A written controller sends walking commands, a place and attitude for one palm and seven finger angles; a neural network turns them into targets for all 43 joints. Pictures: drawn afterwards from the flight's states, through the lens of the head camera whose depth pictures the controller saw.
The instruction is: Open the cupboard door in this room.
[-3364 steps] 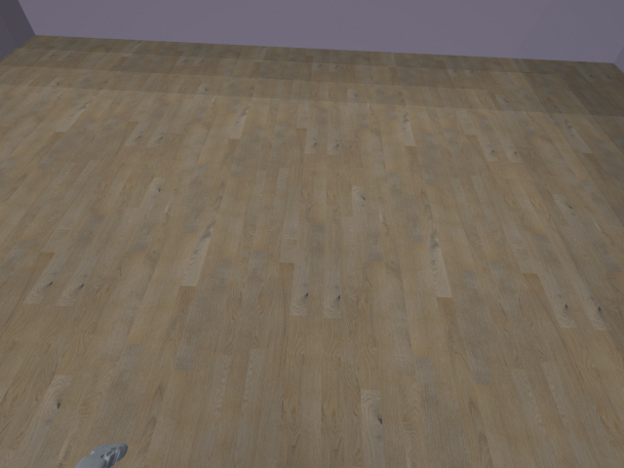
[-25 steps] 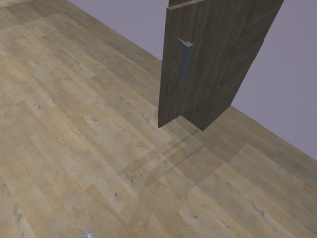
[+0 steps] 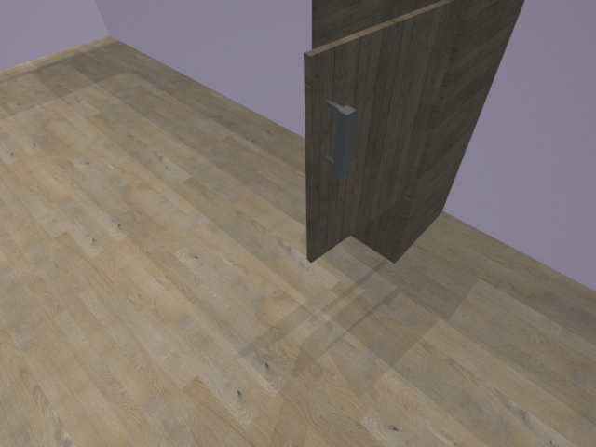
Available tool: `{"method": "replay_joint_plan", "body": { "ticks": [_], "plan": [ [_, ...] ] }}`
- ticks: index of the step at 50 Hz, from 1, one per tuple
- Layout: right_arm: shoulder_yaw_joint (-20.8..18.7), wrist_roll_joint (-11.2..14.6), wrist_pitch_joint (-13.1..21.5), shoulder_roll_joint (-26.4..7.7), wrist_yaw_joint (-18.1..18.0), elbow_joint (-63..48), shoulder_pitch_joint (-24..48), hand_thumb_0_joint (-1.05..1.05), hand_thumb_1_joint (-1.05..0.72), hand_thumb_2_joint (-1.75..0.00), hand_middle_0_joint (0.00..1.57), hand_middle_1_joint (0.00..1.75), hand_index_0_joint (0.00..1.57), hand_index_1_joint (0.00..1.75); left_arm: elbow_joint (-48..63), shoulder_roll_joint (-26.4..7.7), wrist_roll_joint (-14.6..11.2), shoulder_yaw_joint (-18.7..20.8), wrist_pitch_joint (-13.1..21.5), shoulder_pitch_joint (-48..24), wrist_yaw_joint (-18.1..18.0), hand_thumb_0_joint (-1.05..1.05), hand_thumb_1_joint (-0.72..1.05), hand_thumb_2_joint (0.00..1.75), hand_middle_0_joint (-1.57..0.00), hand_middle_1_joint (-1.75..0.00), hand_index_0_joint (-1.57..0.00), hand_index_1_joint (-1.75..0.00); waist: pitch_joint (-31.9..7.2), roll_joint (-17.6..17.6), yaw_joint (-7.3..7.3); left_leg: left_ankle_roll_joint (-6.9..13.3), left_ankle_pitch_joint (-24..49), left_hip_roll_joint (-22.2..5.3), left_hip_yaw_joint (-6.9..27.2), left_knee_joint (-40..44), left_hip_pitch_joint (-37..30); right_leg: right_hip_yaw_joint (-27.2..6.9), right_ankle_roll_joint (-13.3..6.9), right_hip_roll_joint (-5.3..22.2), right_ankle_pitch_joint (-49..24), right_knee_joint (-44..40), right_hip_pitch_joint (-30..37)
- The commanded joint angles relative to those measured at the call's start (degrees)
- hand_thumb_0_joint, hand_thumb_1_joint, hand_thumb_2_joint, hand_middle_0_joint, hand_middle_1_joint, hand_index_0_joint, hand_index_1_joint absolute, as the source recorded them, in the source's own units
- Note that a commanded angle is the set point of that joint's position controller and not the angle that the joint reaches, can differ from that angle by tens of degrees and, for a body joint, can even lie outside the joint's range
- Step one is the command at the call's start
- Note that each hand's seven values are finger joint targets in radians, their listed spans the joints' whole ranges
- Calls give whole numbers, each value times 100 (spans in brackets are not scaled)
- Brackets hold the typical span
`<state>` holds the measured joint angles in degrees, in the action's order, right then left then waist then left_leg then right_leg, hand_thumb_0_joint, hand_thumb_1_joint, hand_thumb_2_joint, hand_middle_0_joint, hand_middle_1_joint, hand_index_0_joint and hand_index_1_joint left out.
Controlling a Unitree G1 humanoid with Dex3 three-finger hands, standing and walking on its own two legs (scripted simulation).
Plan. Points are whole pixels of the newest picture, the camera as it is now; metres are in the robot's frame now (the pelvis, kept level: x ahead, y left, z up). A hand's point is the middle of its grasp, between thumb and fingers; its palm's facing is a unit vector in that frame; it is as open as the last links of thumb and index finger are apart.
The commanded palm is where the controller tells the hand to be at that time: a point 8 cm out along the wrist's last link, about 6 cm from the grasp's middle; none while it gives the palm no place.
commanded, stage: let the arm hang, fingers relaxed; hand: left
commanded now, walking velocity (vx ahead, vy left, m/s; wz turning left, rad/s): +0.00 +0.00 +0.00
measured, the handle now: (336, 138) +0.67 -0.04 +0.05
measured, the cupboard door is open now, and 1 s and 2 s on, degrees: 83 83 83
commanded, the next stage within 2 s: look to check the result in 0.30 s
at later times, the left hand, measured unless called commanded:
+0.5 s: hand out of the picture -0.01 +0.17 -0.17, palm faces +0.05 -0.98 -0.18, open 7.3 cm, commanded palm none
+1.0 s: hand out of the picture +0.00 +0.17 -0.17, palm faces +0.03 -0.98 -0.18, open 7.3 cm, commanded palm none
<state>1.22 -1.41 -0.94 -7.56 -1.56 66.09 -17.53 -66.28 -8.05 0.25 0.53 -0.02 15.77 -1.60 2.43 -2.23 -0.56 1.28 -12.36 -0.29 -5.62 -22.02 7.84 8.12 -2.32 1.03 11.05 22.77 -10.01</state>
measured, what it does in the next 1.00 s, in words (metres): stands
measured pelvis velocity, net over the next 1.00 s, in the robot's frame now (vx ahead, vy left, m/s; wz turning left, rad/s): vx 0.01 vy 0.01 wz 0.00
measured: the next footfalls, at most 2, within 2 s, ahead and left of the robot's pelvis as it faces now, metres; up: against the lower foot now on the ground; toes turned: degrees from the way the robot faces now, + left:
none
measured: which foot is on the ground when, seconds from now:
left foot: down 0.00-1.00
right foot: down 0.00-1.00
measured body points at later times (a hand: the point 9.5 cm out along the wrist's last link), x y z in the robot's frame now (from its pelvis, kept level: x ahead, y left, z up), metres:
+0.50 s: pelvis +0.01 +0.01 +0.00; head +0.02 +0.00 +0.45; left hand -0.02 +0.22 -0.16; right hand -0.02 -0.19 -0.17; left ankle +0.00 +0.10 -0.74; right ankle +0.02 -0.09 -0.74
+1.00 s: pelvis +0.01 +0.01 +0.00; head +0.03 +0.01 +0.45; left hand +0.00 +0.23 -0.16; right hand -0.01 -0.19 -0.17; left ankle +0.00 +0.10 -0.74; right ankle +0.02 -0.09 -0.74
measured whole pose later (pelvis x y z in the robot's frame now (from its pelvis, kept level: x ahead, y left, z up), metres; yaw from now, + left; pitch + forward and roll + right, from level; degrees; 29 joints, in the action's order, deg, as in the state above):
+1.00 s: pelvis +0.01 +0.01 +0.00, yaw +0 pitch -1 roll +0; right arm 0.8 -1.2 0.1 -7.3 -2.2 66.8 -16.7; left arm -66.6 -6.7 0.4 0.7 0.6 15.9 -1.9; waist 2.9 -1.0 -0.7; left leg 2.3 -13.3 0.7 -6.1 -21.2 6.6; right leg 7.4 -1.1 1.9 11.9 22.6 -9.2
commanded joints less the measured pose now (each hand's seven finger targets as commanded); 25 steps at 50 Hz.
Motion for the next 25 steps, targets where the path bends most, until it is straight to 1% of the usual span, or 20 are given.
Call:
{"method": "replay_joint_plan", "body": {
  "ticks": [1,2,4,6,7,9,15,18,23,25],
  "plan": [
    [-98,16,74,-377,-44,-42,-407,0,-90,-90,20,30,20,30,70,-551,0,79,100,387,-63,0,90,90,-20,-30,-20,-30,300,188,49,50,111,-565,551,494,420,-793,-38,663,150,-595,-17],
    [-93,11,77,-333,-46,-19,-446,0,-90,-90,20,30,20,30,57,-529,-4,78,98,372,-63,0,90,90,-20,-30,-20,-30,324,242,43,53,84,-554,553,511,469,-802,-41,674,163,-595,9],
    [-89,9,94,-309,-59,9,-485,0,-90,-90,20,30,20,30,41,-460,-5,82,108,404,-68,0,90,90,-20,-30,-20,-30,306,191,33,50,151,-562,558,530,452,-793,-44,666,64,-559,35],
    [-94,16,98,-299,-71,16,-505,0,-90,-90,20,30,20,30,6,-432,-7,78,109,468,-78,0,90,90,-20,-30,-20,-30,261,122,54,55,216,-570,557,495,415,-772,-46,649,-23,-517,60],
    [-90,15,104,-266,-75,34,-512,0,-90,-90,20,30,20,30,-11,-416,-6,80,106,452,-75,0,90,90,-20,-30,-20,-30,316,40,42,50,204,-570,557,526,472,-776,-42,655,-43,-512,62],
    [-94,15,113,-245,-83,30,-520,0,-90,-90,20,30,20,30,-26,-366,-5,79,113,528,-75,0,90,90,-20,-30,-20,-30,319,28,47,57,254,-573,549,517,418,-767,-40,657,-133,-502,40],
    [-118,19,114,-239,-90,30,-591,0,-90,-90,20,30,20,30,-35,-307,3,87,114,568,-83,0,90,90,-20,-30,-20,-30,311,197,20,64,233,-573,568,517,374,-750,-25,647,-100,-489,0],
    [-120,18,110,-247,-89,33,-576,0,-90,-90,20,30,20,30,-35,-301,6,79,114,581,-86,0,90,90,-20,-30,-20,-30,352,171,16,65,243,-575,564,506,368,-733,-18,644,-112,-480,-35],
    [-129,17,117,-263,-86,-1,-570,0,-90,-90,20,30,20,30,-14,-272,16,89,116,598,-88,0,90,90,-20,-30,-20,-30,370,227,10,78,220,-582,580,533,376,-748,-2,624,-113,-458,-62],
    [-130,20,127,-290,-90,-9,-545,0,-90,-90,20,30,20,30,-3,-286,14,89,115,587,-87,0,90,90,-20,-30,-20,-30,320,139,4,85,308,-595,602,528,330,-741,4,616,-193,-428,-34]
  ]
}}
